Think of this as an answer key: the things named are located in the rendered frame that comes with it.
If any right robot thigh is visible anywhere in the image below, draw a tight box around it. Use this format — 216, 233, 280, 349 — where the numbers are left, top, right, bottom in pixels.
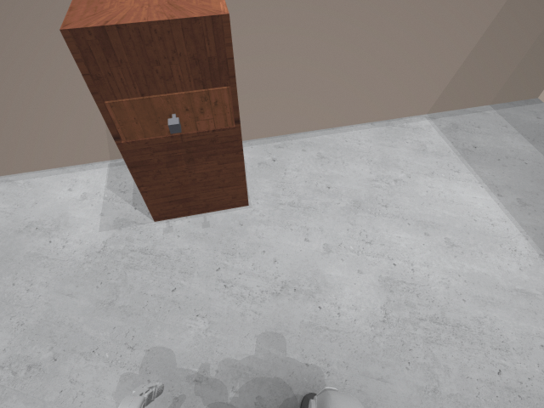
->
309, 391, 364, 408

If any cabinet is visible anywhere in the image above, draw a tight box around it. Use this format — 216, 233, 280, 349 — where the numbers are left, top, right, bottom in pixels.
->
59, 0, 249, 222

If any drawer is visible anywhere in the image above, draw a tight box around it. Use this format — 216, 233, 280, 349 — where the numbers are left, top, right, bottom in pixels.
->
105, 87, 234, 141

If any right robot shin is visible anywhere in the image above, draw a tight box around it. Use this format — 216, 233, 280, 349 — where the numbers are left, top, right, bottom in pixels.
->
316, 388, 338, 397

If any handle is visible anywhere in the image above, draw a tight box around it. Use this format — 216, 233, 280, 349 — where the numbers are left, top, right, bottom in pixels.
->
167, 114, 182, 134

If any left robot hand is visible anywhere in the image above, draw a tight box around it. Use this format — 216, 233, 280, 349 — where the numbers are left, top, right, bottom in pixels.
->
117, 382, 164, 408

